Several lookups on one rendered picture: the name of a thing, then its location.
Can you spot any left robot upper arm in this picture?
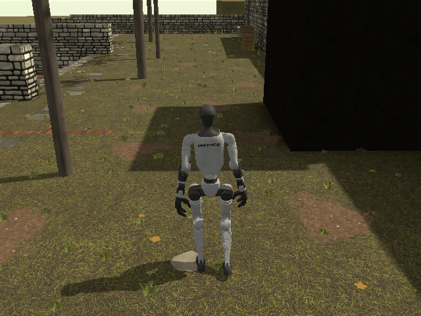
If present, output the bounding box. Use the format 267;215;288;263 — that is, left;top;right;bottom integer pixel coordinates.
181;134;195;172

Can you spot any right robot upper arm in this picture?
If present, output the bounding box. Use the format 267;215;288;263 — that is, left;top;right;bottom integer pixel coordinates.
222;132;239;170

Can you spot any left robot shin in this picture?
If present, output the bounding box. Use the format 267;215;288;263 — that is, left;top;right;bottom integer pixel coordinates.
193;219;204;263

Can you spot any robot right forearm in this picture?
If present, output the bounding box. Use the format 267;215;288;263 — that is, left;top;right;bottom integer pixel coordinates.
233;159;246;192

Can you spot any robot left forearm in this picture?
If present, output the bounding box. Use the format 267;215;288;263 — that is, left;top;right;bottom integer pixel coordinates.
176;162;188;198

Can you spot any right robot shin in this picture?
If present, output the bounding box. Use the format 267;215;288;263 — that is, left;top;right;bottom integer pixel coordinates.
222;219;232;267

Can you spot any right robot hand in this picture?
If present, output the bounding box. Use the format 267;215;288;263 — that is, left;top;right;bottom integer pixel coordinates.
232;190;247;207

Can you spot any left robot hand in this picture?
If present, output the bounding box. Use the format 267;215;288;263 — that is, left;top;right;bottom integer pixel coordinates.
175;197;191;217

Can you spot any robot shin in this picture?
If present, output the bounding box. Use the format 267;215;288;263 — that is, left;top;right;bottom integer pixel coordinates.
193;219;204;263
222;219;232;267

